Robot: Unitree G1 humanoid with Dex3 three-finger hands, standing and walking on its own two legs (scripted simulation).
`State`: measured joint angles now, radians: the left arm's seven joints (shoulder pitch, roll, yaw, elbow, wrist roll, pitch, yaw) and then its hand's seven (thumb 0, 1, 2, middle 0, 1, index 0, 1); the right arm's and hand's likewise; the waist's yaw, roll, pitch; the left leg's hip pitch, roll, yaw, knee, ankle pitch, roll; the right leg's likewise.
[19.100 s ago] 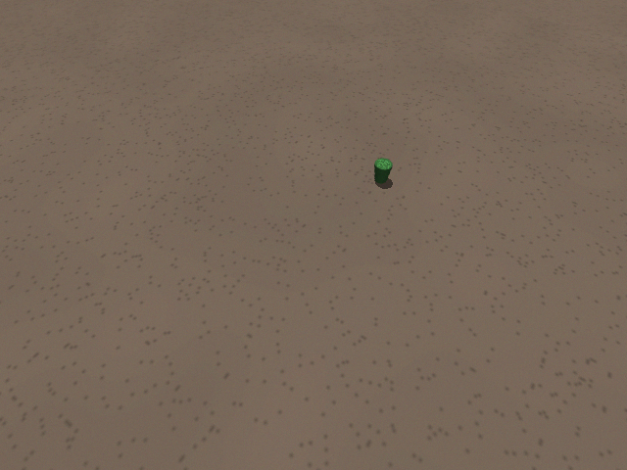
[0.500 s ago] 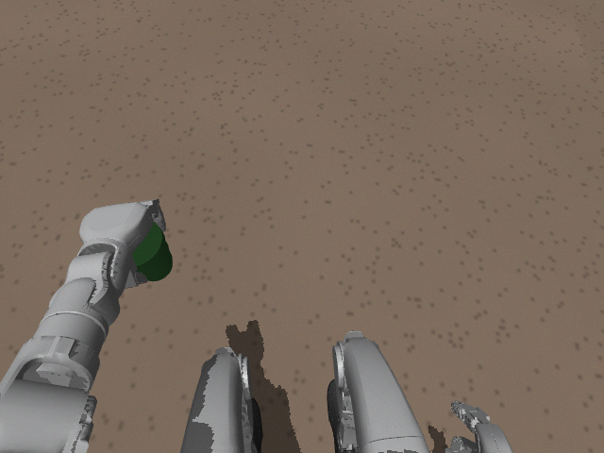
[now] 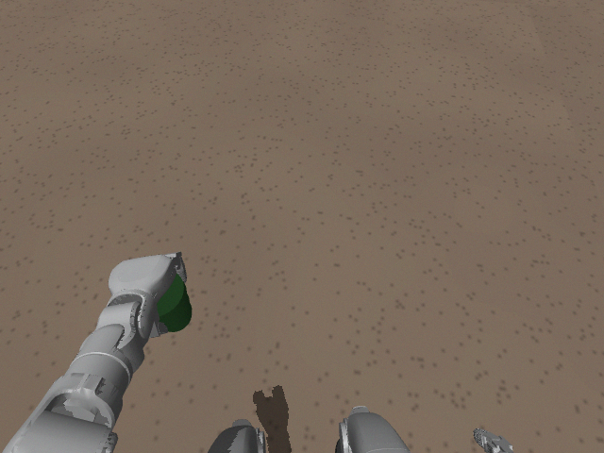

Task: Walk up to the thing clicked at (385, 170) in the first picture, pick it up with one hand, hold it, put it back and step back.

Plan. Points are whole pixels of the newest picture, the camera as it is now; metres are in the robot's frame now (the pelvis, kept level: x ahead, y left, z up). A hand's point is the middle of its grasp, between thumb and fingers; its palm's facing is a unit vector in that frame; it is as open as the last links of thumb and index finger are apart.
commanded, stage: lift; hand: left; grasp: from above
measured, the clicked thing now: (167, 305) +0.36 +0.21 -0.12
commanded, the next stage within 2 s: hold in 0.14 s
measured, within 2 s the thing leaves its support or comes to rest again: neither
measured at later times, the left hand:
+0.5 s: hand (141, 283) +0.35 +0.22 -0.02, palm faces -0.44 -0.05 -0.89, open 10.3 cm
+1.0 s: hand (134, 291) +0.33 +0.21 +0.01, palm faces -0.45 -0.05 -0.89, open 10.3 cm
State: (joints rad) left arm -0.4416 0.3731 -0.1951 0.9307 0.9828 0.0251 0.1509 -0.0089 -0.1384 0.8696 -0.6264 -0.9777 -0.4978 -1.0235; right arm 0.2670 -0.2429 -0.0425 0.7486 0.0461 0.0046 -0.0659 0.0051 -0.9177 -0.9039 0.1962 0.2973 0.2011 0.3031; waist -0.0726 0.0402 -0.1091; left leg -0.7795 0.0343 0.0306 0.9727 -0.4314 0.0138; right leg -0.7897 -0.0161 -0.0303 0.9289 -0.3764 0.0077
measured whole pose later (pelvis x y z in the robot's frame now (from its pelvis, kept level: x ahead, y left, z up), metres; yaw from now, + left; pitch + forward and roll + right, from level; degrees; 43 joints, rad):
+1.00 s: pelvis +0.03 -0.01 +0.05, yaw -1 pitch +4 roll +0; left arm -0.28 0.39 -0.23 0.68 0.98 0.00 -0.01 -0.01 -0.13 0.86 -0.62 -0.98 -0.50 -1.02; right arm 0.21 -0.25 -0.04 0.69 0.07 0.08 -0.06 0.01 -0.92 -0.90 0.20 0.30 0.20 0.30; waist 0.00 0.05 -0.05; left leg -0.35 0.02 0.06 0.57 -0.29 0.01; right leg -0.39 -0.02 0.00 0.57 -0.26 0.01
